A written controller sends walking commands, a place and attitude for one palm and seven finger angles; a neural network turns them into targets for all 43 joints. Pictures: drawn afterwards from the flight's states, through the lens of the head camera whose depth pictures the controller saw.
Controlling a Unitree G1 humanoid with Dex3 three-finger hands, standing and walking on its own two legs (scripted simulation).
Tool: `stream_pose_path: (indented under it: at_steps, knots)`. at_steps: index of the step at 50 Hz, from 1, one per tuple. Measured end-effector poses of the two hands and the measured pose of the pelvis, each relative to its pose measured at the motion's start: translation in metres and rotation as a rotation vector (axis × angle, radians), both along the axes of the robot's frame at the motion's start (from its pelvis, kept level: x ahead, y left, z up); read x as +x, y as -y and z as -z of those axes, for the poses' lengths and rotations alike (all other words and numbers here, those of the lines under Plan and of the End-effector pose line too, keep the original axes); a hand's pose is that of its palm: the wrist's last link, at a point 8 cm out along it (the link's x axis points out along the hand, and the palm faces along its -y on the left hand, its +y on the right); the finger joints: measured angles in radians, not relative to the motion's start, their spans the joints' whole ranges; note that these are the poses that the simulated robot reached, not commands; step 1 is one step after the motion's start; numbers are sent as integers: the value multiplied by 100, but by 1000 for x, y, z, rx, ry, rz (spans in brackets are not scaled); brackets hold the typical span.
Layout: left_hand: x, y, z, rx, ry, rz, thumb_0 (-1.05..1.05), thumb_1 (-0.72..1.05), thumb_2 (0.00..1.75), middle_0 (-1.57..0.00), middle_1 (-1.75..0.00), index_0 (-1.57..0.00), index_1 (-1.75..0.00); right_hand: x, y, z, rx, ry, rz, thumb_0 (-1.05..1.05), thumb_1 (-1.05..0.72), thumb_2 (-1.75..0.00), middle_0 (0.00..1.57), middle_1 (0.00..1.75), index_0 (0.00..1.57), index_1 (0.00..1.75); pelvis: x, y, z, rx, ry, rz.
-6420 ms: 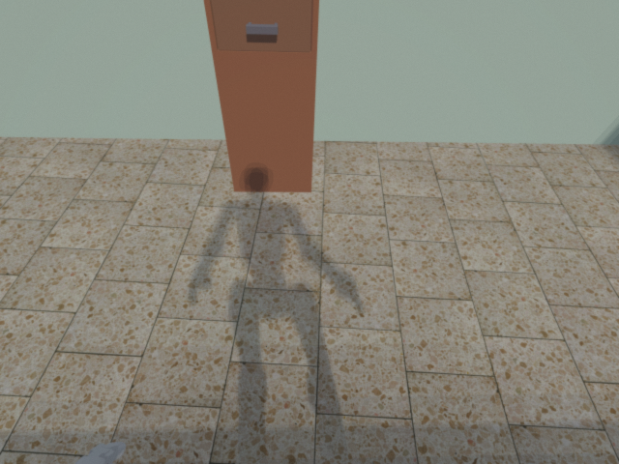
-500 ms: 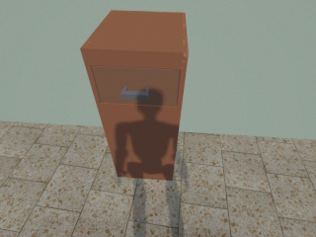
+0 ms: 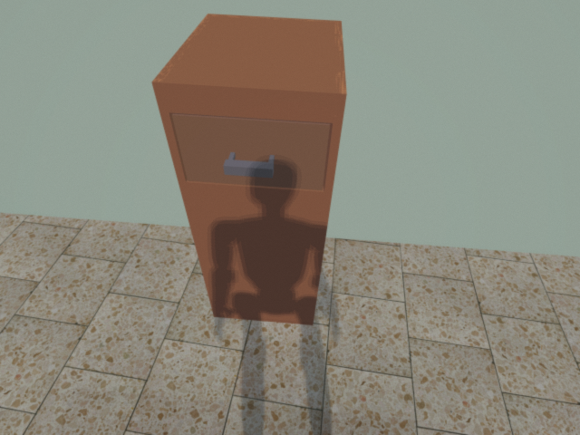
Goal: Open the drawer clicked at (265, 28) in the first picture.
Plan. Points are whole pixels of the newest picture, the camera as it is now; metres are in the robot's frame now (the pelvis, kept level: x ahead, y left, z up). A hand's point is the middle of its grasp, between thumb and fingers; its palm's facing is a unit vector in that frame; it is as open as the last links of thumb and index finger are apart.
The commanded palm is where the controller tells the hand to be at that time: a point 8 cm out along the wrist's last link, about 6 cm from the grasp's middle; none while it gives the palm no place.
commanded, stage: look again from close up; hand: left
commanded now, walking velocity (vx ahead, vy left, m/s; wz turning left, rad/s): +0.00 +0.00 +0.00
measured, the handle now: (250, 163) +0.66 +0.12 +0.01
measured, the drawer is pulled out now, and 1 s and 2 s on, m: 0.00 0.00 0.00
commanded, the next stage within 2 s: shuffle to correct the standing spot in 0.52 s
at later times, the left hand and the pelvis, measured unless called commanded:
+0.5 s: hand out of the picture -0.01 +0.16 -0.19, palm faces +0.08 -0.99 -0.13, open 7.3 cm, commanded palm none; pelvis -0.01 +0.00 +0.00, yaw +1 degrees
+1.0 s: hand out of the picture +0.00 +0.11 -0.17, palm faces +0.09 -0.99 -0.14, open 7.4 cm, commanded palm none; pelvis +0.03 -0.04 +0.00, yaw +0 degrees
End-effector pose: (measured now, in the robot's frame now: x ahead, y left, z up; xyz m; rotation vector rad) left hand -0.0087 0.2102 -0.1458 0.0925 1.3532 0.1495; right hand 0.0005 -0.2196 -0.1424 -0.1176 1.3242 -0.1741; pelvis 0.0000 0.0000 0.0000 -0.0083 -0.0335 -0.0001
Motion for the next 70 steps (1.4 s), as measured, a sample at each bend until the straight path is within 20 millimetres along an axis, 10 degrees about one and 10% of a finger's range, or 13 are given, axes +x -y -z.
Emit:
stream_pose_path:
  at_steps: [17, 31, 45, 56, 70]
  knots:
    - [-36, 17, 6, -12, -58, -56, 1, 91, 90, -20, -30, -20, -29, 9, 13, 4, -4, 16, -21, 0, -90, -90, 20, 30, 20, 30, -8, 9, 4, 4, 14, -24]
    - [-1, -6, 1, 19, 17, -15, 2, 93, 90, -20, -30, -20, -29, -41, -8, 0, 10, -104, 14, 0, -90, -90, 20, 30, 20, 30, -7, 4, 0, 20, -39, 9]
    - [-3, 30, -4, 6, -46, 10, 1, 91, 90, -20, -30, -20, -29, -9, 27, 7, 26, -57, 22, 1, -91, -90, 20, 30, 20, 30, 13, 32, 0, 22, -31, 19]
    - [3, 58, 11, -68, -137, -61, 1, 91, 90, -20, -30, -20, -29, 72, 54, -6, -53, 17, -36, 0, -90, -90, 20, 30, 20, 30, 62, 42, 5, 4, -47, 0]
    - [175, 56, -10, 60, 15, 65, 3, 94, 90, -20, -30, -20, -29, 86, 67, 2, 42, -142, 33, 0, -90, -90, 20, 30, 20, 30, 135, 85, -1, 17, -63, 24]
